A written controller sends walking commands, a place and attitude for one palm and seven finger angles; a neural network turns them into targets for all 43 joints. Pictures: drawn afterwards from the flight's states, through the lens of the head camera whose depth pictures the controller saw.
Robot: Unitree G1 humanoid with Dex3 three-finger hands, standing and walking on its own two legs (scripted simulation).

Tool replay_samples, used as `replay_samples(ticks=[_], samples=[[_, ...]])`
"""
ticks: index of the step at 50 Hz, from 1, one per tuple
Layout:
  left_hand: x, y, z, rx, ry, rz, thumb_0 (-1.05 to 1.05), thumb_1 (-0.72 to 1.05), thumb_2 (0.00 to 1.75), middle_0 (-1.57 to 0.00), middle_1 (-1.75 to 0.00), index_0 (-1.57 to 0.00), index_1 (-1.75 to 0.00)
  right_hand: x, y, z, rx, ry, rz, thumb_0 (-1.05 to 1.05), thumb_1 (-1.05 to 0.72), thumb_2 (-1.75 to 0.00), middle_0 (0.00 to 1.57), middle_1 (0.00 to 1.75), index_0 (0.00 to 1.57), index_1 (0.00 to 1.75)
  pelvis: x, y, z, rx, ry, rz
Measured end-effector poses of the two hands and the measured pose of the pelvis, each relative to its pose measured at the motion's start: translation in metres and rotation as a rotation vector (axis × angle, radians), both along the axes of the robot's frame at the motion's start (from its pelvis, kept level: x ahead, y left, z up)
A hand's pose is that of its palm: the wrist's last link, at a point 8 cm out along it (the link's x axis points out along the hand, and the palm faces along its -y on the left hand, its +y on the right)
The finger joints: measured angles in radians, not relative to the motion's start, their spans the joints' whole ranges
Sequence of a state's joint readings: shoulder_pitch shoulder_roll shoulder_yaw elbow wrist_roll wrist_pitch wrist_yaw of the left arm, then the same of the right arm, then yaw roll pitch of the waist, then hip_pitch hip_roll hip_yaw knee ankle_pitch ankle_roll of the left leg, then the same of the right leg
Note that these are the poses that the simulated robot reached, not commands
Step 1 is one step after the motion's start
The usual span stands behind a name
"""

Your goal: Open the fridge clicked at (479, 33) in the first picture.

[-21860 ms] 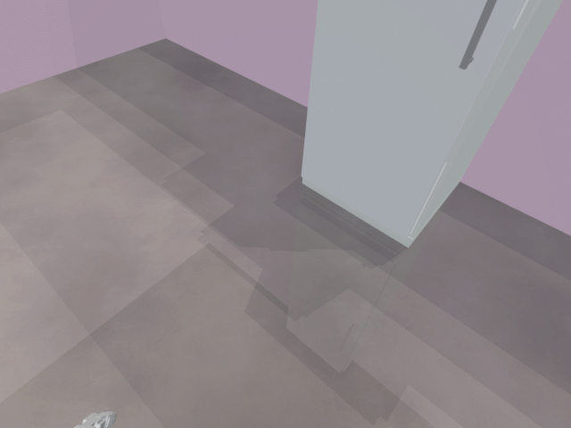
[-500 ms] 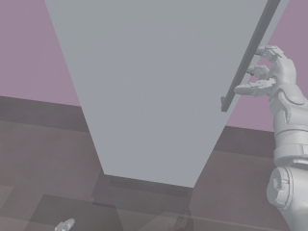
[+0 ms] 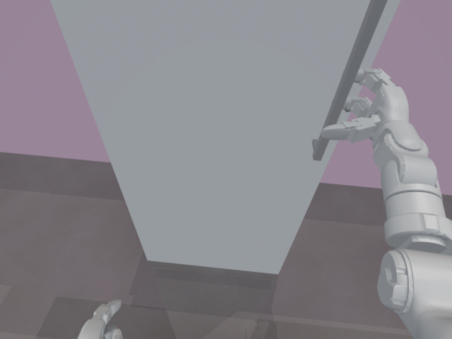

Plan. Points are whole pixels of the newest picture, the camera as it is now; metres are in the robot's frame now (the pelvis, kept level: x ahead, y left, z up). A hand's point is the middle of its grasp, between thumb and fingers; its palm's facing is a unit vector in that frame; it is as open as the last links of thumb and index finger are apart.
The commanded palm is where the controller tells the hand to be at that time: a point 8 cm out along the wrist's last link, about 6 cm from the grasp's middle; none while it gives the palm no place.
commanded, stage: slide the fingers in behind the handle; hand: right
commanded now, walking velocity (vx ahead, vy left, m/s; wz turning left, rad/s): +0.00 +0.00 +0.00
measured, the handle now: (343, 77) +0.51 -0.16 +0.25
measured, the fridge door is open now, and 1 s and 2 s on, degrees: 0 0 0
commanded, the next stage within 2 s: grip the handle and tug to test in 1.16 s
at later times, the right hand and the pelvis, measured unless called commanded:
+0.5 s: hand (334, 107) +0.45 -0.14 +0.22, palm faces +0.02 +1.00 +0.00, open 14.0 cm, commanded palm +0.43 -0.19 +0.22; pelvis +0.01 +0.01 +0.00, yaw +1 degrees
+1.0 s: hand (328, 107) +0.45 -0.13 +0.22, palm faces +0.05 +1.00 +0.01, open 14.1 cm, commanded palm +0.43 -0.18 +0.22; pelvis +0.01 +0.00 +0.00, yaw +0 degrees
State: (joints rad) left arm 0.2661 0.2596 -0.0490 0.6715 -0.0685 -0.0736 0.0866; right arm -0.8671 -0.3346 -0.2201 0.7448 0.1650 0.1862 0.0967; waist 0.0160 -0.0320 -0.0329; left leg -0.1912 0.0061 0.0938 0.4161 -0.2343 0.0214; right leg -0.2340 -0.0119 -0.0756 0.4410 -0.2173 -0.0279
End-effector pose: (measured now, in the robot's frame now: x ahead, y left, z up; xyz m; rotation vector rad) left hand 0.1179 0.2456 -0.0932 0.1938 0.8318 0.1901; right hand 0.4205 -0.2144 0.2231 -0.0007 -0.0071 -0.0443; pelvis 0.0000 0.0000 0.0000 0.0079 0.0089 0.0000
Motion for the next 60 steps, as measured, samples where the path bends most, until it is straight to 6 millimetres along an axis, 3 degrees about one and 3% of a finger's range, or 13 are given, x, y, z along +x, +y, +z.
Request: replay_samples(ticks=[9,14,20,28,39,60], samples=[[-0.017,0.005,-0.007,-0.008,0.044,0.032,0.01,0.90,0.90,-0.20,-0.30,-0.20,-0.30,0.011,0.022,-0.006,0.033,0.027,0.028,-0.01,0.51,-0.30,0.30,1.20,0.29,1.20,0.002,0.002,0.000,-0.003,0.005,0.009],[-0.029,0.010,-0.008,-0.007,0.068,0.060,0.01,0.90,0.90,-0.20,-0.30,-0.20,-0.30,0.017,0.018,-0.012,0.032,0.024,-0.013,-0.01,0.50,-0.30,0.30,1.20,0.30,1.20,0.003,0.004,0.000,-0.005,0.011,0.024],[-0.036,0.016,-0.009,-0.002,0.090,0.077,0.01,0.90,0.90,-0.20,-0.30,-0.20,-0.30,0.014,0.010,-0.005,0.004,-0.030,-0.012,-0.01,0.50,-0.30,0.30,1.20,0.30,1.20,0.007,0.006,0.001,-0.004,0.009,0.027],[-0.020,0.016,-0.010,0.003,0.071,0.053,0.01,0.90,0.90,-0.20,-0.30,-0.20,-0.30,0.011,0.026,-0.009,0.020,0.025,0.032,-0.01,0.51,-0.30,0.30,1.20,0.30,1.20,0.008,0.004,0.000,-0.002,0.007,0.011],[0.007,0.003,-0.003,-0.021,0.009,0.004,0.01,0.90,0.90,-0.20,-0.30,-0.20,-0.30,0.010,0.029,-0.007,0.009,0.007,-0.009,-0.01,0.51,-0.30,0.27,1.20,0.29,1.20,0.008,0.006,0.000,-0.005,0.004,0.007],[0.009,0.000,-0.006,-0.029,0.025,0.005,0.01,0.90,0.90,-0.20,-0.30,-0.20,-0.30,0.004,0.029,-0.006,0.009,-0.011,-0.006,-0.01,0.51,-0.30,0.25,1.20,0.25,1.20,0.014,0.002,0.001,-0.005,-0.008,0.010]])
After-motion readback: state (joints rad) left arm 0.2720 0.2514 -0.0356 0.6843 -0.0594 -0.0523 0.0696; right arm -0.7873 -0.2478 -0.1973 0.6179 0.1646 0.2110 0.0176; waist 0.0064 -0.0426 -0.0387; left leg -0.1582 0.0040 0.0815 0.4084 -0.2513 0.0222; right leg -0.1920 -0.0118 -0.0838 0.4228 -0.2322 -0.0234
